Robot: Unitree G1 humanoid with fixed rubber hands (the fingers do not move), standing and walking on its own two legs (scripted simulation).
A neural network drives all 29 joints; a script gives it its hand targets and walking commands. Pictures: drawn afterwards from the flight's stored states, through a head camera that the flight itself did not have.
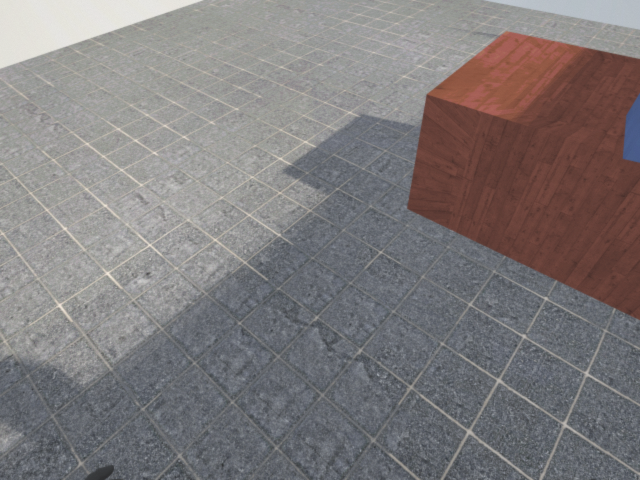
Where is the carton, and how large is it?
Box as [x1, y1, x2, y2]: [623, 93, 639, 162]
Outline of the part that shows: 639,93 626,115 623,158 639,162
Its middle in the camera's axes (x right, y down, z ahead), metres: +1.01 -0.34 +1.02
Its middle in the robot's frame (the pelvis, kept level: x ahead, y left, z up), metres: +1.03 -0.95 -0.10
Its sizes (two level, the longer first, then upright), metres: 0.266 0.255 0.201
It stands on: a pedestal, 0.55 m high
